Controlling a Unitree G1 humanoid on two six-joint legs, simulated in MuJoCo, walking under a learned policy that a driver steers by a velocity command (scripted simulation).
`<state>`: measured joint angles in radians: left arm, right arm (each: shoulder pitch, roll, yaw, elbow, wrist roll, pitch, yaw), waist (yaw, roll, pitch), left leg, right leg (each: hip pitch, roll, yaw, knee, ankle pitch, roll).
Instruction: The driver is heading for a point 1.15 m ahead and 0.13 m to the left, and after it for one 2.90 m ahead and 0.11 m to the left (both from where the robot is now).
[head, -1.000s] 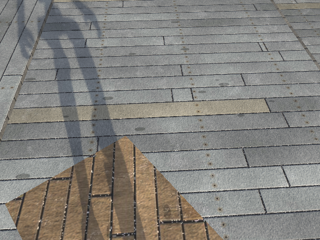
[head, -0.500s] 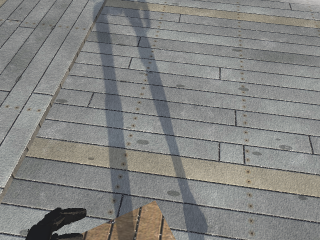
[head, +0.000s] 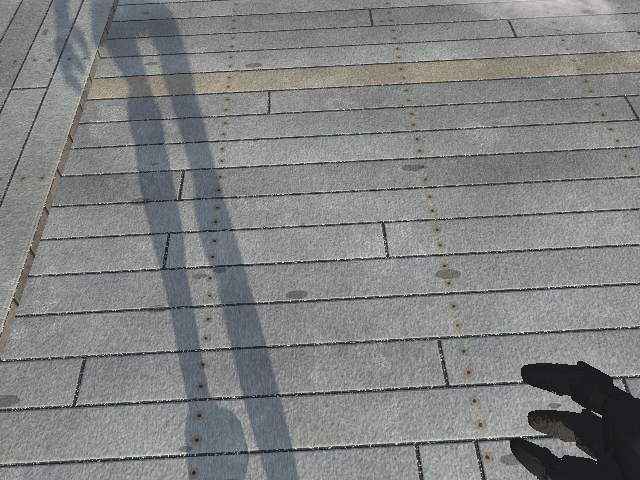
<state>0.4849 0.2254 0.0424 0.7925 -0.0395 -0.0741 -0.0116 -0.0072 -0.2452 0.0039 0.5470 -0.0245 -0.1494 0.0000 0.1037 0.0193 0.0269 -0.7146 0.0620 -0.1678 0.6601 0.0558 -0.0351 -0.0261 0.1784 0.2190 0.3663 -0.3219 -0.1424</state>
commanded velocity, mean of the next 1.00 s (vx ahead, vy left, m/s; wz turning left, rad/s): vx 1.00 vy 0.00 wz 0.38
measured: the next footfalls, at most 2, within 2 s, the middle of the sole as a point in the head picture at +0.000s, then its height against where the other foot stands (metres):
left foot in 0.12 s outside the picture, level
right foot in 0.50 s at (442, 400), level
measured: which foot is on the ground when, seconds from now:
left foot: up 0.00-0.10, down 0.12-0.52, up 0.54-0.90, down 0.92-1.00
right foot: down 0.00-0.14, up 0.16-0.48, down 0.50-0.90, up 0.92-1.00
